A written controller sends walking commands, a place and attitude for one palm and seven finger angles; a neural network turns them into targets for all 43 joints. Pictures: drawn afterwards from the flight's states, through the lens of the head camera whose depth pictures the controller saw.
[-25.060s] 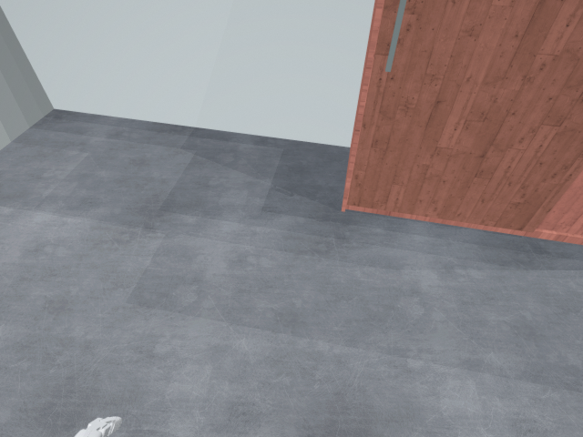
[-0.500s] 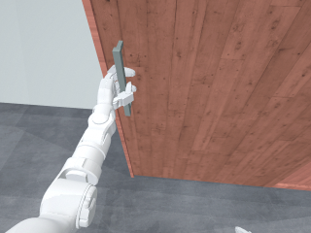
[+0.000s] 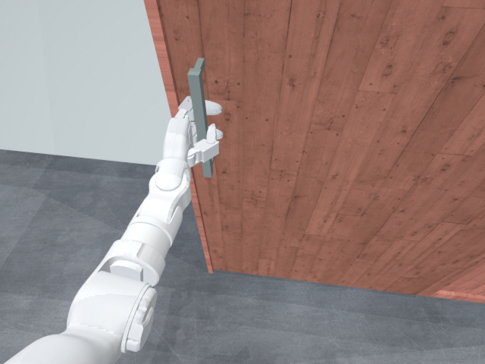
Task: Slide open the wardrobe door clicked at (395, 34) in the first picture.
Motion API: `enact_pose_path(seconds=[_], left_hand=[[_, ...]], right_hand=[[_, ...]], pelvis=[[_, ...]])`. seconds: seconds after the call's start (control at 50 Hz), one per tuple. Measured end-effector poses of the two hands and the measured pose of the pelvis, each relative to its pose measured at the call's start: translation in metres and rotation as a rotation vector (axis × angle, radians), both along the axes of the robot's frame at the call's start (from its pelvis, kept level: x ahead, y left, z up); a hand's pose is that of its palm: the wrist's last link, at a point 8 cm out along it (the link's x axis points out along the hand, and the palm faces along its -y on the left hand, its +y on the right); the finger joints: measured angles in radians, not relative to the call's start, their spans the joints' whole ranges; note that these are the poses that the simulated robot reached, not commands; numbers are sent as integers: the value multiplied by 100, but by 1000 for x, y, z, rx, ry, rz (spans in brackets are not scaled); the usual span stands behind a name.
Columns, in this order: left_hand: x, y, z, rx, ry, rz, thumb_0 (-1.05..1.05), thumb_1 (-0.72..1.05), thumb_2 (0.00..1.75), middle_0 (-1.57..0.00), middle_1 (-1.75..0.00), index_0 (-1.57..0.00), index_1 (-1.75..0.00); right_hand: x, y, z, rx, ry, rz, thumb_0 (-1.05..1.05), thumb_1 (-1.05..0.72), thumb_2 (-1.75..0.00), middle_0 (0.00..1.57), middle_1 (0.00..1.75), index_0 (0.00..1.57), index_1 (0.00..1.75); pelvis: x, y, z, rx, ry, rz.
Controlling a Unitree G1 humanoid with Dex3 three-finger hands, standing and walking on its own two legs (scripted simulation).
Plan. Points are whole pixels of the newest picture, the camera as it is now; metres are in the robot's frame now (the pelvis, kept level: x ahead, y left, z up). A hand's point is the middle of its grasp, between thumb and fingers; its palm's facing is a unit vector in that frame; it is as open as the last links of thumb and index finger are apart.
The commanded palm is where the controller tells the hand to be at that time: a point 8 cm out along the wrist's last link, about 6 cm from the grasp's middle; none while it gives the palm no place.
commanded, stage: tug the door sideways, standing still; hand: left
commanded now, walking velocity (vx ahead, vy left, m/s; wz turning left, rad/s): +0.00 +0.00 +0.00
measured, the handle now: (204, 125) +0.50 +0.08 +0.11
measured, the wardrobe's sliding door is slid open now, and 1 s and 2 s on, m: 0.00 0.02 0.22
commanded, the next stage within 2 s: step sideways, sliding the door along in 0.02 s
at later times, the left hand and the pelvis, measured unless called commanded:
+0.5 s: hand (216, 144) +0.45 +0.06 +0.11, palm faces +0.04 -0.99 -0.14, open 5.7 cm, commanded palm +0.42 +0.06 +0.12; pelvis +0.00 -0.04 +0.00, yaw -5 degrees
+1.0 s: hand (230, 142) +0.45 +0.03 +0.11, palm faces +0.25 -0.96 -0.14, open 6.2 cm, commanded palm +0.41 +0.01 +0.12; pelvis +0.05 -0.14 +0.00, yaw +2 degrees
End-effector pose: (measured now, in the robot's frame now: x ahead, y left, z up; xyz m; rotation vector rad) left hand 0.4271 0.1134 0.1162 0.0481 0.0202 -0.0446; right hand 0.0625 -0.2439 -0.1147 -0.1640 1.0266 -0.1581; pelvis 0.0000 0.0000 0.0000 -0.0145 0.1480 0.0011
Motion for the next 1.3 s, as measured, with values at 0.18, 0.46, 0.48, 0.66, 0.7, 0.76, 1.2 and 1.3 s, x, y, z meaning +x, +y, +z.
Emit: enact_pose_path(seconds=[0.18, 0.46, 0.48, 0.66, 0.7, 0.76, 1.2, 1.3], left_hand=[[1, 2, 1, 39, -1, -17, 0, 80, 83, -35, -139, -29, -139], [-2, -2, 6, 87, 42, 53, 1, 79, 83, -36, -131, -27, -139], [-2, -4, 6, 89, 44, 71, 1, 80, 83, -36, -131, -26, -139], [-6, -13, 7, 80, 69, 166, 1, 82, 86, -28, -125, -20, -139], [-5, -13, 6, 82, 45, 160, 1, 82, 86, -30, -127, -19, -139], [-5, -14, 4, 88, 17, 144, 1, 82, 87, -33, -130, -18, -139], [-11, -58, 2, 79, -29, 279, 2, 80, 88, -38, -132, -15, -139], [-12, -75, 2, 74, -29, 315, 2, 80, 88, -39, -134, -16, -140]], right_hand=[[20, 2, 3, -3, -34, 0, 1, -90, -89, 20, 30, 20, 30], [34, -19, -4, 2, -55, -40, 1, -90, -89, 20, 30, 20, 30], [35, -23, -7, 11, -50, -34, 1, -90, -89, 20, 30, 20, 30], [55, -70, 3, -56, 15, 31, 1, -90, -89, 20, 30, 21, 30], [67, -78, 6, -88, -2, 56, 1, -90, -89, 20, 30, 20, 30], [86, -85, 5, -80, -22, 79, 1, -90, -89, 20, 30, 20, 30], [204, -132, 30, -3, -172, 196, 1, -90, -89, 20, 30, 20, 30], [218, -136, 32, 56, -195, 233, 1, -90, -89, 20, 30, 20, 30]], pelvis=[[3, -1, 2, 3, -16, -10], [-2, -29, 2, 10, -146, -90], [-1, -35, 0, 12, -152, -88], [8, -67, 12, 46, -159, -4], [11, -68, 10, 33, -154, 4], [13, -74, 7, 31, -167, -1], [65, -162, 15, -2, -171, 30], [79, -186, 16, -9, -189, -3]])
